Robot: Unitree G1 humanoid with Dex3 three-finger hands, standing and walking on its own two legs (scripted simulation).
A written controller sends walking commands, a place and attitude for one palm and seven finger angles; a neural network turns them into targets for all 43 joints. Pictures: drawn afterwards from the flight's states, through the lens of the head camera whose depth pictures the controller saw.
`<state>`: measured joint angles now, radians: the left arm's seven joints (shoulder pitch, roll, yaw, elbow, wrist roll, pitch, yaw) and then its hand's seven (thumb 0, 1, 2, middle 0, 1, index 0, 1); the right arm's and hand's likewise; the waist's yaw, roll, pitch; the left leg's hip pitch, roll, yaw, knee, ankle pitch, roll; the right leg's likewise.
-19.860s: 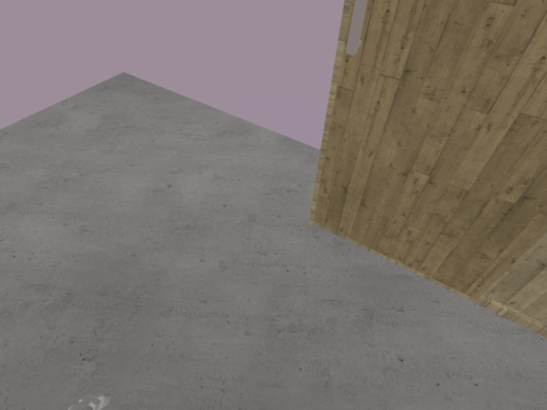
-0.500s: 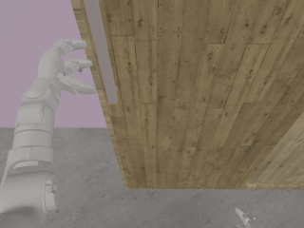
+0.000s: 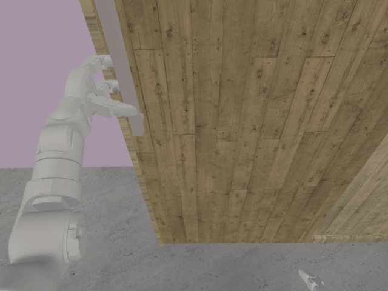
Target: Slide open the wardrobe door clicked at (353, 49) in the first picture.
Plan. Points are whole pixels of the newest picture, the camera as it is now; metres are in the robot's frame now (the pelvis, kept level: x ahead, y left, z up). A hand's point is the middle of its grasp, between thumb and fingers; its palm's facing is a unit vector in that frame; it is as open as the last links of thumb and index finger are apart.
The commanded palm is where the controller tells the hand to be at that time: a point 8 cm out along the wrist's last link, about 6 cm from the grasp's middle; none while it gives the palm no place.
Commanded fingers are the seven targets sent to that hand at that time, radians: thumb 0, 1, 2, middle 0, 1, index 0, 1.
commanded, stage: feel for the door with the fingertips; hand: left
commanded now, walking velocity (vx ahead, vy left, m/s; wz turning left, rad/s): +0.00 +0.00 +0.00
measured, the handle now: (127, 72) +0.49 +0.16 +0.24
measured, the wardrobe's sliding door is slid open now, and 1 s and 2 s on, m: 0.00 0.00 0.00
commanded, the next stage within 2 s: slide the fingers in behind the handle in 0.28 s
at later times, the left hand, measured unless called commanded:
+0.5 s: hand (111, 88) +0.45 +0.19 +0.23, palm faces +0.05 -1.00 -0.01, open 13.6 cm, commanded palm +0.42 +0.24 +0.23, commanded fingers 0.00 -0.50 0.30 -0.30 -1.20 -0.30 -1.20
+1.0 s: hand (116, 93) +0.42 +0.17 +0.23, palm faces +0.04 -1.00 -0.01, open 14.0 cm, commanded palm +0.40 +0.22 +0.23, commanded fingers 0.00 -0.50 0.30 -0.30 -1.20 -0.30 -1.20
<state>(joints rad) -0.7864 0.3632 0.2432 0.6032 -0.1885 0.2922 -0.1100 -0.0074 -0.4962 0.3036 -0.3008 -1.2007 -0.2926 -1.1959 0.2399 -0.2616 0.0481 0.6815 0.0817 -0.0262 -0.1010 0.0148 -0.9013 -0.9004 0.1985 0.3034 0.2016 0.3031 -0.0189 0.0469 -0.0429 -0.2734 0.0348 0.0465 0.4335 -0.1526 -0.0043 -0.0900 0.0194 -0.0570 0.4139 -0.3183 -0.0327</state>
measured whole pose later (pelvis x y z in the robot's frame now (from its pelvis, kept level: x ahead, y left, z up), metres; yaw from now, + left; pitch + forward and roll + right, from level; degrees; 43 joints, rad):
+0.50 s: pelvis +0.01 +0.00 +0.00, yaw +0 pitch +2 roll +0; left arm -0.84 0.42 0.27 0.75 -0.19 0.19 -0.18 -0.01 -0.50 0.30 -0.35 -1.25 -0.35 -1.23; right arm 0.29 -0.28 0.02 0.70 0.09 -0.04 -0.10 0.01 -0.90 -0.90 0.20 0.30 0.20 0.30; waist -0.03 0.04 -0.05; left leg -0.32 0.04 0.04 0.47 -0.18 -0.01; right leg -0.13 0.02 -0.06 0.44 -0.34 -0.04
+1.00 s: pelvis +0.00 +0.00 +0.00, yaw +0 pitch +0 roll +0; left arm -0.74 0.33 0.22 0.51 -0.19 0.29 -0.09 -0.01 -0.50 0.30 -0.30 -1.20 -0.30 -1.20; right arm 0.22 -0.25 0.04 0.66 0.09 -0.03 -0.10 0.01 -0.90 -0.90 0.20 0.30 0.20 0.30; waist 0.00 0.04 -0.04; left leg -0.28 0.03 0.05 0.45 -0.17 0.00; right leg -0.09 0.01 -0.05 0.43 -0.33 -0.03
